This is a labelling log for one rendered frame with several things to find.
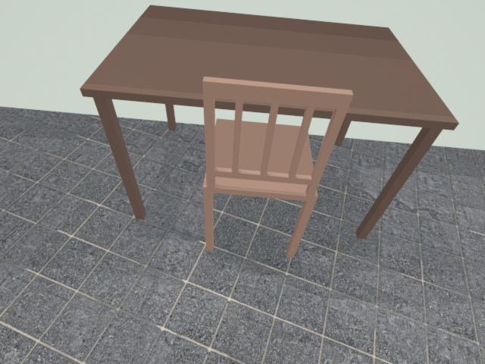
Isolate table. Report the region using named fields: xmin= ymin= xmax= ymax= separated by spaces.
xmin=80 ymin=5 xmax=459 ymax=239

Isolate chair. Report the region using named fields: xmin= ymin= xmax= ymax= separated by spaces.
xmin=202 ymin=77 xmax=353 ymax=259

